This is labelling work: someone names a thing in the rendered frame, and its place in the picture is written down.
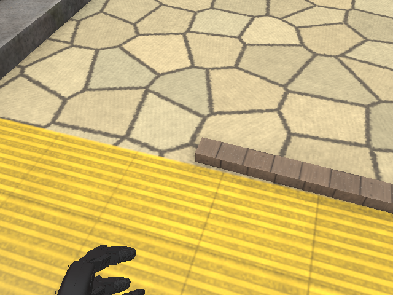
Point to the robot left hand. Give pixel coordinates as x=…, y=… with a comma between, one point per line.
x=80, y=277

